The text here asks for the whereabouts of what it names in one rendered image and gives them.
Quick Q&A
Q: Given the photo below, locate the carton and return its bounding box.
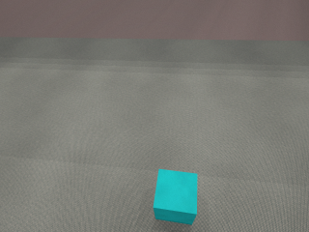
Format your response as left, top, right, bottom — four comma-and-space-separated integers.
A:
153, 169, 198, 225

